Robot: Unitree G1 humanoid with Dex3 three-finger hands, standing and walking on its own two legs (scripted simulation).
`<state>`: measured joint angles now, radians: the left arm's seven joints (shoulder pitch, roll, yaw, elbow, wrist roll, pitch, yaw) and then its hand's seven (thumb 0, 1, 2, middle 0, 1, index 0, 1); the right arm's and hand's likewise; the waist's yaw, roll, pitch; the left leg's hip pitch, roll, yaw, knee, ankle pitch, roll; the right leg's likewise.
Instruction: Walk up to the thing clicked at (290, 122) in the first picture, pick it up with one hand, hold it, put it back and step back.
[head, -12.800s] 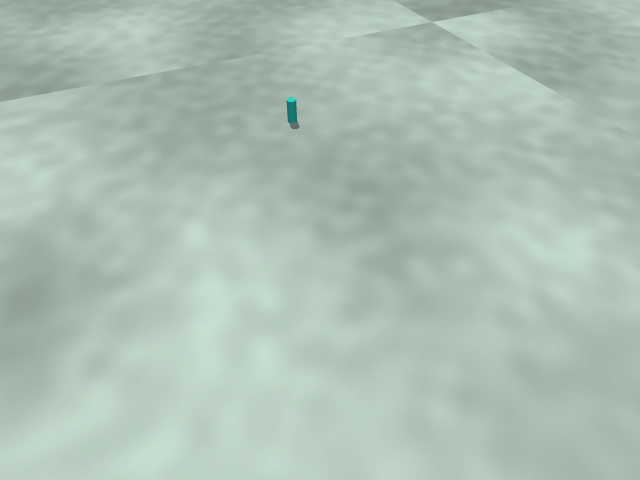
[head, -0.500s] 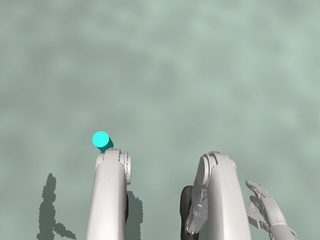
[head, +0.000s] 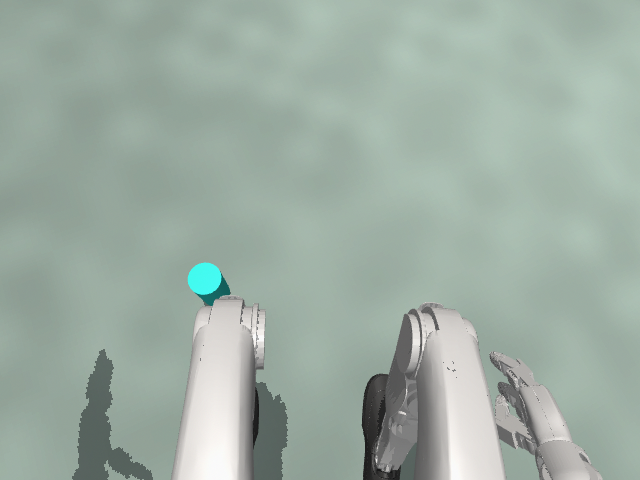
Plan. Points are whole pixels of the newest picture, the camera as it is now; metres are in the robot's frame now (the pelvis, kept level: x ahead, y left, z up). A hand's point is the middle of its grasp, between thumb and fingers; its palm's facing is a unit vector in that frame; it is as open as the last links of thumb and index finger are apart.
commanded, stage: go down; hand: left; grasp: from the side
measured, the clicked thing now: (210, 286) +0.38 +0.21 -0.32
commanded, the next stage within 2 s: none
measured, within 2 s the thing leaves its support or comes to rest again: neither
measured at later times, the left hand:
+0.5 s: hand out of the picture +0.31 +0.38 -0.01, palm faces +0.07 -0.99 -0.10, open 17.3 cm
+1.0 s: hand out of the picture +0.31 +0.38 -0.01, palm faces +0.07 -0.99 -0.08, open 17.3 cm
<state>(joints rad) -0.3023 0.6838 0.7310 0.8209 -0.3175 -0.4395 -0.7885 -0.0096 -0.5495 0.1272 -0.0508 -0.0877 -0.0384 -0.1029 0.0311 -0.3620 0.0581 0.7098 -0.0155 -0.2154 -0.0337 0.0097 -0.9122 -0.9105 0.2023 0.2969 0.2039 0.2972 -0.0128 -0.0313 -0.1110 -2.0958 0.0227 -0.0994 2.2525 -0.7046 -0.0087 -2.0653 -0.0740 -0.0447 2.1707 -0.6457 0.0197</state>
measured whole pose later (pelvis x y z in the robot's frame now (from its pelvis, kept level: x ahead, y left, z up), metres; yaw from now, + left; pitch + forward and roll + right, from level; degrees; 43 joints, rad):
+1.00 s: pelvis +0.00 +0.00 -0.01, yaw +0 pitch +30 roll -6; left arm -0.34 0.69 0.75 0.87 -0.38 -0.50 -0.87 -0.01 -0.54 0.12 -0.06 -0.09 -0.05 -0.10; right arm 0.01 -0.37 0.08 0.72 -0.02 -0.23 -0.04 0.01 -0.91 -0.91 0.20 0.30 0.20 0.30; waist -0.02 -0.04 -0.10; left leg -2.12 0.02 -0.10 2.29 -0.70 -0.01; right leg -2.09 -0.07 -0.04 2.21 -0.64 0.02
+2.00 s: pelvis +0.00 +0.00 -0.03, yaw +0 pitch +29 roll -6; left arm -0.35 0.70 0.76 0.89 -0.40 -0.53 -0.92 -0.01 -0.49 0.11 -0.06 -0.09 -0.05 -0.09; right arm 0.01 -0.38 0.09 0.73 -0.02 -0.24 -0.04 0.01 -0.90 -0.90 0.20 0.30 0.21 0.30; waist -0.02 -0.04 -0.08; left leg -2.15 0.02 -0.11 2.33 -0.70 -0.01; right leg -2.12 -0.06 -0.04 2.25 -0.64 0.03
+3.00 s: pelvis +0.00 +0.00 -0.03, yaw -1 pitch +29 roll -6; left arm -0.35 0.71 0.75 0.89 -0.40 -0.53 -0.92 -0.01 -0.46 0.11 -0.06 -0.10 -0.06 -0.10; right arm 0.01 -0.37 0.09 0.72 -0.02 -0.24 -0.04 0.01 -0.89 -0.90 0.20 0.30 0.21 0.30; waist -0.02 -0.05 -0.09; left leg -2.16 0.01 -0.11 2.34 -0.70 0.00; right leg -2.12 -0.06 -0.04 2.25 -0.64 0.03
